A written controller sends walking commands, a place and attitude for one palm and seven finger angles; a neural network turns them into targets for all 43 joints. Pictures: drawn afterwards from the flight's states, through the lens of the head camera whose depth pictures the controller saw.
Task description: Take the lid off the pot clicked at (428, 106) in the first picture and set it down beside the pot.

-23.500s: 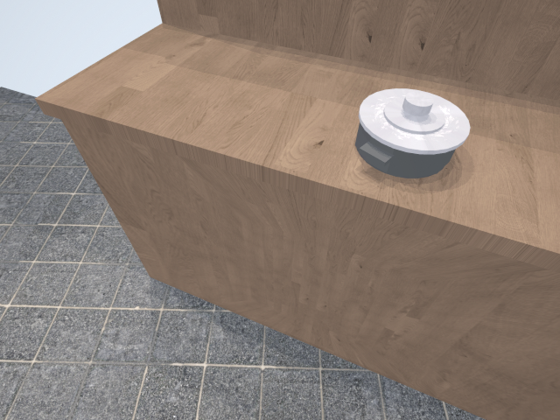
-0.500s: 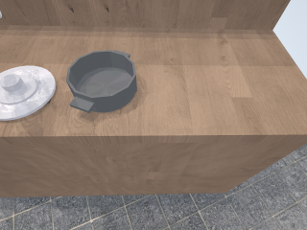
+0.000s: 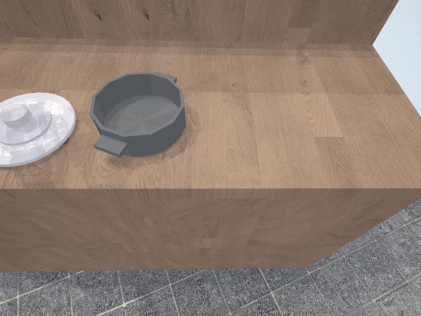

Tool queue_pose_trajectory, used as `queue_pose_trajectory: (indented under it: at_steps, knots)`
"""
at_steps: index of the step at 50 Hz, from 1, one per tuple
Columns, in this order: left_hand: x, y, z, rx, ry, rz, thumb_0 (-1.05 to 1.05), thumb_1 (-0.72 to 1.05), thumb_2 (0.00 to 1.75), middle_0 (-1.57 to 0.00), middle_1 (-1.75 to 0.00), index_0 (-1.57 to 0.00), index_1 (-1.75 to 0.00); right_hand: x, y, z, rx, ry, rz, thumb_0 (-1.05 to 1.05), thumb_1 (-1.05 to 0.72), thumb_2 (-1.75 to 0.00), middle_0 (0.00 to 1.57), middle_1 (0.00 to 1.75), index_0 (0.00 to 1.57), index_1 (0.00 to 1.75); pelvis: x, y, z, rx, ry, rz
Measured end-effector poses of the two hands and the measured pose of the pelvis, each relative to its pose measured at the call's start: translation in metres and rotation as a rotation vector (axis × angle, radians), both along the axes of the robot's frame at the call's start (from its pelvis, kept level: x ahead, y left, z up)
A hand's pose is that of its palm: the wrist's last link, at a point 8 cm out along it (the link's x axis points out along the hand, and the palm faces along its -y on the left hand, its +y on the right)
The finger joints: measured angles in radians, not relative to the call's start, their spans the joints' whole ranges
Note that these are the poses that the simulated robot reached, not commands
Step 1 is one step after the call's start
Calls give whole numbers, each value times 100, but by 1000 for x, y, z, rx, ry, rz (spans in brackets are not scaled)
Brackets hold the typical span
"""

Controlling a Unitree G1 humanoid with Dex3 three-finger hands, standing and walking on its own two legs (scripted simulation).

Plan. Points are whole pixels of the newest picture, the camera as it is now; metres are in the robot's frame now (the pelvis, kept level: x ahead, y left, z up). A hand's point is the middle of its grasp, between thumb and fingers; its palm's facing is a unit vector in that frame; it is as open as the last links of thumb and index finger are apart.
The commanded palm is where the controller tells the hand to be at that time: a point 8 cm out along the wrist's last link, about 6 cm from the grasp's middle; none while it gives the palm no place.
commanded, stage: draw the hand back to the body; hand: left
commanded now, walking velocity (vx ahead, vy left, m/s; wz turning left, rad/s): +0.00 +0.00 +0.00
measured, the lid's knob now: (16, 115) +0.48 +0.35 +0.10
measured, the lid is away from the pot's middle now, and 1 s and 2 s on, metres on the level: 0.23 0.23 0.23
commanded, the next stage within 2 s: none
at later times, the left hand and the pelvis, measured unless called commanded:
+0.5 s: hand out of the picture +0.42 +0.28 +0.29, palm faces +0.41 -0.83 -0.37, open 11.0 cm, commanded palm +0.35 +0.32 +0.30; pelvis -0.01 -0.01 +0.00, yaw +0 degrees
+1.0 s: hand out of the picture +0.32 +0.25 +0.30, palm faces +0.55 -0.81 -0.20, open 8.9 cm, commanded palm +0.26 +0.28 +0.30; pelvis -0.01 -0.05 +0.00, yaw +0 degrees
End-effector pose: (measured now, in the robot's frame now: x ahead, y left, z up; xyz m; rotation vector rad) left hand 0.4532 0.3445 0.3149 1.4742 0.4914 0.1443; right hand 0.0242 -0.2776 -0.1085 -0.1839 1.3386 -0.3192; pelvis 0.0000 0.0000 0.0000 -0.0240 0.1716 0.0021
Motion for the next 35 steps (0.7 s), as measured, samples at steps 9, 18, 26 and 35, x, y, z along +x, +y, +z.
queue_pose_trajectory:
  at_steps: [9, 18, 26, 35]
  knots:
    - [-18, -8, -1, 31, -63, -74, 0, -8, 78, -43, -75, -43, -74, 35, 17, -4, 52, -88, 45, 1, -91, -90, 20, 30, 20, 30, 1, 7, -1, 0, -16, 9]
    - [-52, -10, -10, -469, -436, -187, 0, -8, 78, -43, -75, -43, -74, 82, 44, 1, 97, -255, 172, 1, -91, -90, 20, 30, 20, 30, -7, 7, -1, 6, -77, 24]
    - [-80, -28, -15, -918, -965, -204, 0, -5, 79, -42, -73, -42, -73, 100, 41, 17, 71, -371, 221, 1, -90, -90, 20, 30, 21, 30, -4, -9, 2, 4, -125, 6]
    - [-110, -36, -15, -961, -1111, -143, 0, 10, 80, -38, -66, -38, -66, 102, 5, 17, 29, -407, 194, 1, -90, -90, 20, 30, 20, 30, 0, -25, 4, 7, -150, -9]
